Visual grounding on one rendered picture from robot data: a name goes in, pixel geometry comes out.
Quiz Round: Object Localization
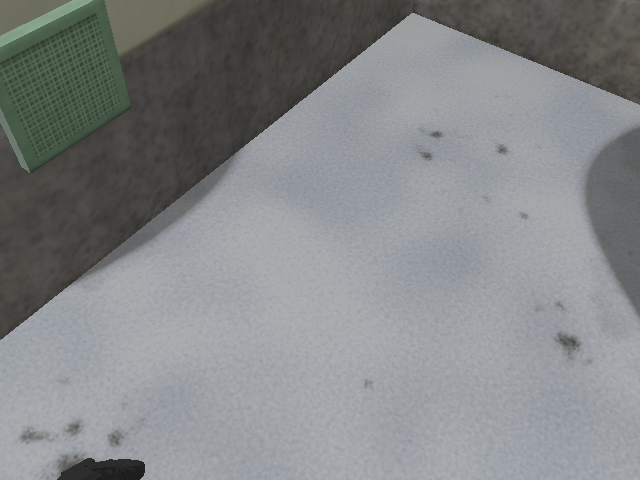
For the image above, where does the left robot hand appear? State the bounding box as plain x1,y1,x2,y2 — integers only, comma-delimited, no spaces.
57,458,145,480

